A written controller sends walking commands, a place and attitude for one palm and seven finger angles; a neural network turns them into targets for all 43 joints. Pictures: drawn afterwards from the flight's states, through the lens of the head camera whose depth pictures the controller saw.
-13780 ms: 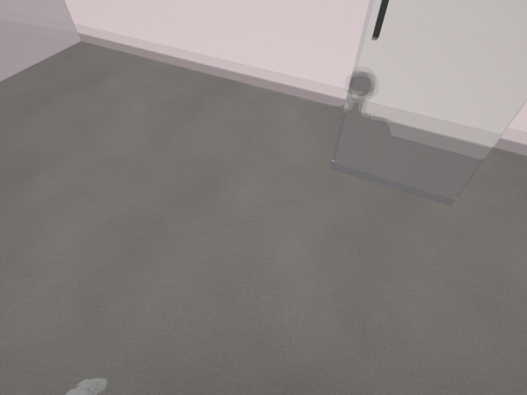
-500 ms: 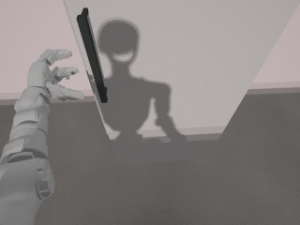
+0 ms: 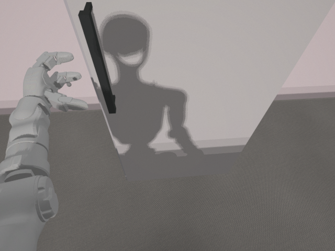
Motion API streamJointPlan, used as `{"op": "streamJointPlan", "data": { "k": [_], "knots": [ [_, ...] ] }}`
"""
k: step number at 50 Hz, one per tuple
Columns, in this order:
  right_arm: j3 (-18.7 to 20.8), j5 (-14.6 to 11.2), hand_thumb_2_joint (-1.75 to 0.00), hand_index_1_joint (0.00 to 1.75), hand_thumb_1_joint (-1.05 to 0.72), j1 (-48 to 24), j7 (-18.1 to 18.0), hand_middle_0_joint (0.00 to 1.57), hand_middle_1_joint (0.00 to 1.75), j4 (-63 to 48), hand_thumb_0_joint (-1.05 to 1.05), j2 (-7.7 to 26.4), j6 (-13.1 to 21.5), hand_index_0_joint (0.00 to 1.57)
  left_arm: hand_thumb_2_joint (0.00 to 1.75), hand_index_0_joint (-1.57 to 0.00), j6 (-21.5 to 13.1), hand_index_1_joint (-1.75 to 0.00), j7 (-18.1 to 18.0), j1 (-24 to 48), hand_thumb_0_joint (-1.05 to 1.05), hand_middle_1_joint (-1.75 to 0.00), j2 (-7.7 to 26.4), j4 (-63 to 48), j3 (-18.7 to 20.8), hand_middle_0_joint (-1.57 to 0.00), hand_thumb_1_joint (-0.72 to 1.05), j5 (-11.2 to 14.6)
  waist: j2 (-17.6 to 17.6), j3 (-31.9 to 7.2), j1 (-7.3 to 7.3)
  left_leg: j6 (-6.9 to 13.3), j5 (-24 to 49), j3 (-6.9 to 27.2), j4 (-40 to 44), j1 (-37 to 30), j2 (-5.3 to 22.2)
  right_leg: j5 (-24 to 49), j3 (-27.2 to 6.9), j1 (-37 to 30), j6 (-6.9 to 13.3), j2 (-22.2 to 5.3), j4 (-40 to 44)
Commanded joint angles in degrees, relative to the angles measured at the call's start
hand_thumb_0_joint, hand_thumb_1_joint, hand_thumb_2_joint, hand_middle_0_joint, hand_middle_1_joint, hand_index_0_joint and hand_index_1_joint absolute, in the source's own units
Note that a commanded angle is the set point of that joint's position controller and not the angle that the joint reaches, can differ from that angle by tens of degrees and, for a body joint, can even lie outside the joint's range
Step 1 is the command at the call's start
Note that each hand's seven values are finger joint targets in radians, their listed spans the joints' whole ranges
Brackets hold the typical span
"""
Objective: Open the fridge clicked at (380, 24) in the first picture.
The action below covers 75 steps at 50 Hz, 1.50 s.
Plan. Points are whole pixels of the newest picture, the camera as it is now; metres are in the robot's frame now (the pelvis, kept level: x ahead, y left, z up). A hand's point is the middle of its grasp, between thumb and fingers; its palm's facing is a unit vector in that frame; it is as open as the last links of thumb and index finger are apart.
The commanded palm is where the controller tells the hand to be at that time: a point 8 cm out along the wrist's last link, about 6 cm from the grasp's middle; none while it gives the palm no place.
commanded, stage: move the hooked fingers beside the handle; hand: left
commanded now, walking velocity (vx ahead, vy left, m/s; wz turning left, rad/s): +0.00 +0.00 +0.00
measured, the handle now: (102, 67) +0.52 +0.17 +0.15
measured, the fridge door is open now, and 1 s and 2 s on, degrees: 0 0 0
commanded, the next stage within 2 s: feel for the door with the fingertips in 0.40 s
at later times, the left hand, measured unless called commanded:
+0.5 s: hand (74, 81) +0.46 +0.22 +0.16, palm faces +0.08 -1.00 +0.01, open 14.0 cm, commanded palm +0.43 +0.27 +0.16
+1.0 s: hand (89, 81) +0.46 +0.19 +0.15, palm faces +0.10 -1.00 +0.02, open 14.0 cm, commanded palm +0.44 +0.24 +0.16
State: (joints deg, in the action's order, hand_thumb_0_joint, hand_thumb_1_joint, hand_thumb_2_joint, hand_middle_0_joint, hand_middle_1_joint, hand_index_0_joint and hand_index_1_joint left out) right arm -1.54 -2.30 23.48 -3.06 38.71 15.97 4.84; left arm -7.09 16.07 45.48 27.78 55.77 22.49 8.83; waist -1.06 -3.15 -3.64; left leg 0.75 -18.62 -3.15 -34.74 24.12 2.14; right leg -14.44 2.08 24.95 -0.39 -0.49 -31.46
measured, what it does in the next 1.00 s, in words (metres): stands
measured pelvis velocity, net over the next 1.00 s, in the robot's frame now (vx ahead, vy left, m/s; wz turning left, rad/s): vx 0.00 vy -0.01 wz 0.00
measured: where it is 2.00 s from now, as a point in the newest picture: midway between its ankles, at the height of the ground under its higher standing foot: outside the picture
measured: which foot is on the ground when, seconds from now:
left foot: down 0.00-1.00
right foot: down 0.00-1.00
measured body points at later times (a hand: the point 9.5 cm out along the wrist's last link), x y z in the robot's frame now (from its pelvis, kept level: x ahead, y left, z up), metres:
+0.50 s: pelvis +0.00 +0.00 +0.00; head +0.04 +0.00 +0.45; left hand +0.45 +0.28 +0.16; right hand +0.06 -0.26 -0.11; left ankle -0.02 +0.11 -0.73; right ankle +0.01 -0.13 -0.73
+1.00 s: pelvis +0.00 -0.01 +0.00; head +0.03 -0.01 +0.45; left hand +0.45 +0.24 +0.16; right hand +0.07 -0.26 -0.11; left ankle -0.02 +0.11 -0.73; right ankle +0.01 -0.13 -0.73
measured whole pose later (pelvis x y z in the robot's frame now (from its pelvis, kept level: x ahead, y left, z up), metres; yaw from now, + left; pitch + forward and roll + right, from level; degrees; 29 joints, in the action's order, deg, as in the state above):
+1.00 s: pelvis +0.00 -0.01 +0.00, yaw +0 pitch +7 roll -1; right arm -1.9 -1.7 20.8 -2.4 38.4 14.9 5.0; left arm -7.1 9.1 47.5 22.3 56.6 20.2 6.8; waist -1.4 -3.6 -4.0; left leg 0.4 -18.3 -3.1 -34.3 23.3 2.2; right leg -14.7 2.0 24.7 0.0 -0.4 -32.1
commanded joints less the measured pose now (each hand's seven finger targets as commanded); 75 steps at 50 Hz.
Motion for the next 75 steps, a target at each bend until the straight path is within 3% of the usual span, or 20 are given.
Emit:
{"op": "streamJointPlan", "data": {
  "k": [1, 3, 7, 12, 17, 19, 27, 29, 33, 44, 46, 48, 52, 59, 63, 65, 67, 71, 73, 75],
  "knots": [
    [3.05, 0.21, -0.9, 0.3, -0.9, 1.99, -0.9, 0.2, 0.3, -5.85, 0.0, 8.57, 2.65, 0.2, 0.3, -0.3, -3.8, -1.2, -0.98, 28.84, 0.0, -1.2, 13.25, -15.68, 0.2, -0.3, -0.5, 1.12, -3.24, -21.34, -0.38, 0.62, 20.1, 3.22, 3.55, -10.75, -0.5, 18.43, -0.22, -8.98, 2.04, 1.74, 0.92],
    [2.94, 0.15, -0.9, 0.3, -0.9, 1.34, -0.57, 0.2, 0.3, -5.58, 0.0, 8.16, 2.83, 0.2, 0.3, -0.3, -3.38, -1.2, -1.28, 28.78, 0.0, -1.2, 11.0, -15.85, -1.34, -0.3, -0.5, 0.95, -5.89, -20.43, -0.4, 0.17, 21.1, 3.34, 3.55, -11.31, -0.5, 18.58, -0.15, -8.13, 2.12, 1.62, 0.89],
    [2.69, 0.11, -0.9, 0.3, -0.9, 0.98, -0.61, 0.2, 0.3, -5.43, 0.0, 8.48, 2.56, 0.2, 0.3, -0.3, -2.23, -1.2, -2.18, 29.01, 0.0, -1.2, 11.17, -11.68, -1.04, -0.3, -0.5, 0.81, -1.35, -16.49, -0.79, 0.41, 17.63, 3.58, 4.11, -8.19, -0.51, 16.63, 0.12, -7.47, 2.03, 1.43, 1.25],
    [2.34, 0.49, -0.9, 0.3, -0.9, 0.9, -0.67, 0.2, 0.3, -6.05, 0.0, 8.44, 2.3, 0.2, 0.3, -0.3, -4.05, -1.2, -3.55, 32.8, 0.0, -1.2, 14.93, -10.95, 0.84, -0.3, -0.5, -0.91, -2.13, -18.91, -0.55, 0.55, 15.72, 3.4, 3.78, -6.95, -1.08, 16.51, -0.67, -8.85, 2.05, 1.08, 0.56],
    [2.34, 0.34, -0.9, 0.3, -0.9, 1.12, -0.72, 0.2, 0.3, -5.96, 0.0, 8.41, 2.28, 0.2, 0.3, -0.3, -5.64, -1.2, -2.34, 32.08, 0.0, -1.2, 14.91, -9.22, 0.93, -0.3, -0.5, -0.35, -1.31, -20.76, -0.63, 0.61, 17.41, 3.16, 3.03, -7.71, -0.97, 18.71, -0.81, -9.77, 2.01, 1.34, 0.14],
    [2.34, 0.2, -0.9, 0.3, -0.9, 0.9, -0.71, 0.2, 0.3, -6.23, 0.0, 8.3, 2.17, 0.2, 0.3, -0.3, -5.3, -1.2, -1.42, 30.81, 0.0, -1.2, 12.94, -9.11, -0.61, -0.3, -0.5, -0.28, -3.62, -20.48, -0.33, 0.44, 17.74, 3.03, 3.26, -8.01, -1.07, 18.6, -0.73, -9.26, 2.19, 1.29, 0.1],
    [2.78, 0.26, -0.9, 0.3, -0.9, 1.49, -0.69, 0.2, 0.3, -6.03, 0.0, 8.4, 1.98, 0.2, 0.3, -0.3, -4.73, -1.2, -1.5, 30.84, 0.0, -1.2, 11.26, -11.69, -1.2, -0.3, -0.5, 1.1, -2.53, -20.99, -0.67, 0.59, 17.77, 3.14, 3.15, -8.05, -0.89, 18.33, -0.54, -9.13, 1.97, 1.49, 0.46],
    [2.96, 0.37, -0.9, 0.3, -0.9, 1.71, -0.65, 0.2, 0.3, -5.67, 0.0, 8.57, 1.96, 0.2, 0.3, -0.3, -4.33, -1.2, -2.15, 29.13, 0.0, -1.2, 12.49, -10.36, 0.66, -0.3, -0.5, 1.15, -0.35, -20.16, -0.18, 0.73, 16.46, 2.97, 3.38, -6.64, -0.89, 17.95, -0.48, -9.87, 1.93, 1.53, 0.59],
    [3.1, 0.5, -0.9, 0.3, -0.9, 1.59, -0.51, 0.2, 0.3, -5.62, 0.0, 8.18, 2.03, 0.2, 0.3, -0.3, -4.36, -1.2, -3.47, 30.05, 0.0, -1.2, 11.53, -13.12, -0.28, -0.3, -0.5, 0.09, -3.45, -21.18, -0.09, 0.72, 17.43, 2.82, 3.3, -7.99, -1.05, 18.33, -0.57, -9.83, 2.09, 1.49, 0.45],
    [3.0, 0.65, -0.9, 0.3, -0.9, 0.46, 0.12, 0.2, 0.3, -5.74, 0.0, 7.55, 2.4, 0.2, 0.3, -0.3, -4.02, -1.2, -6.97, 28.01, 0.0, -1.2, 8.54, -14.05, -1.06, -0.3, -0.5, -0.71, -1.56, -20.29, 0.48, 0.78, 17.28, 2.05, 3.94, -7.24, -1.13, 19.67, -0.73, -11.52, 2.01, 1.45, 0.73],
    [2.84, 0.69, -0.9, 0.3, -0.9, 0.69, -0.2, 0.2, 0.3, -5.52, 0.0, 7.92, 1.99, 0.2, 0.3, -0.3, -3.95, -1.2, -7.4, 28.75, 0.0, -1.2, 11.05, -12.35, 0.41, -0.3, -0.5, -1.18, 0.99, -18.49, 0.11, 1.05, 15.73, 1.97, 4.15, -5.64, -1.15, 18.8, -0.71, -11.72, 1.83, 1.27, 1.04],
    [2.73, 0.59, -0.9, 0.3, -0.9, 0.28, -0.31, 0.2, 0.3, -5.73, 0.0, 7.69, 1.97, 0.2, 0.3, -0.3, -4.07, -1.2, -7.39, 30.12, 0.0, -1.2, 11.63, -11.71, 0.63, -0.3, -0.5, -1.59, -0.34, -18.37, 0.23, 1.0, 14.36, 1.9, 4.32, -5.2, -1.33, 18.23, -1.12, -11.71, 1.88, 1.2, 1.07],
    [2.48, 0.52, -0.9, 0.3, -0.9, 0.53, -0.7, 0.2, 0.3, -5.23, 0.0, 7.67, 2.12, 0.2, 0.3, -0.3, -5.09, -1.2, -6.52, 34.57, 0.0, -1.2, 10.51, -9.62, -1.74, -0.3, -0.5, -1.66, -0.36, -17.68, -1.61, 1.13, 12.79, 2.08, 4.04, -5.5, -1.34, 16.83, -1.32, -9.93, 1.67, 1.13, 1.51],
    [2.56, 0.63, -0.9, 0.3, -0.9, 2.2, -0.67, 0.2, 0.3, -3.97, 0.0, 8.16, 2.44, 0.2, 0.3, -0.3, -5.44, -1.2, -4.83, 37.3, 0.0, -1.2, 8.27, -5.08, -3.75, -0.3, -0.5, -0.97, -0.62, -18.42, -2.76, 0.71, 13.19, 3.04, 3.39, -6.07, -1.26, 16.05, -0.79, -7.31, 1.81, 1.24, 1.01],
    [2.71, 0.91, -0.9, 0.3, -0.9, 2.89, -0.28, 0.2, 0.3, -3.85, 0.0, 8.23, 2.37, 0.2, 0.3, -0.3, -5.63, -1.2, -5.46, 38.54, 0.0, -1.2, 8.41, -5.31, -3.23, -0.3, -0.5, -0.95, -2.31, -20.12, -2.5, 0.56, 14.88, 3.23, 2.74, -6.64, -1.37, 16.75, -0.8, -6.88, 1.89, 1.33, 0.44],
    [2.87, 1.04, -0.9, 0.3, -0.9, 3.55, -0.2, 0.2, 0.3, -3.59, 0.0, 8.61, 2.13, 0.2, 0.3, -0.3, -5.62, -1.2, -5.99, 38.1, 0.0, -1.2, 10.48, -3.64, -1.77, -0.3, -0.5, -1.37, 0.32, -19.81, -2.62, 0.67, 14.12, 3.23, 2.8, -4.97, -1.29, 16.44, -0.8, -7.14, 1.71, 1.38, 0.42],
    [2.88, 1.23, -0.9, 0.3, -0.9, 3.57, -0.05, 0.2, 0.3, -3.95, 0.0, 8.38, 2.02, 0.2, 0.3, -0.3, -6.56, -1.2, -6.56, 39.57, 0.0, -1.2, 11.14, -5.95, -1.7, -0.3, -0.5, -2.16, -3.6, -22.39, -2.23, 0.57, 15.96, 3.08, 2.28, -6.4, -1.43, 17.7, -1.05, -7.52, 1.84, 1.33, -0.26],
    [3.06, 1.42, -0.9, 0.3, -0.9, 4.75, 0.0, 0.2, 0.3, -3.53, 0.0, 8.75, 1.69, 0.2, 0.3, -0.3, -7.23, -1.2, -7.0, 39.08, 0.0, -1.2, 13.7, -4.37, 0.26, -0.3, -0.5, -2.7, 0.36, -21.57, -2.18, 0.83, 15.24, 3.17, 2.3, -4.55, -1.23, 17.47, -0.84, -8.4, 1.76, 1.49, -0.14],
    [2.95, 1.34, -0.9, 0.3, -0.9, 4.43, 0.09, 0.2, 0.3, -3.66, 0.0, 8.38, 1.71, 0.2, 0.3, -0.3, -7.06, -1.2, -6.58, 40.29, 0.0, -1.2, 10.57, -4.54, -2.3, -0.3, -0.5, -2.84, -3.32, -21.19, -2.76, 0.56, 14.63, 3.15, 2.35, -5.68, -1.28, 16.48, -0.87, -6.59, 1.87, 1.54, -0.12],
    [3.09, 1.43, -0.9, 0.3, -0.9, 4.87, 0.13, 0.2, 0.3, -3.22, 0.0, 8.53, 1.9, 0.2, 0.3, -0.3, -7.14, -1.2, -6.74, 41.35, 0.0, -1.2, 10.21, -4.28, -2.52, -0.3, -0.5, -2.75, -2.77, -21.03, -3.21, 0.43, 14.12, 3.64, 2.39, -6.49, -1.11, 15.07, -0.6, -5.34, 1.85, 1.69, 0.12]
  ]
}}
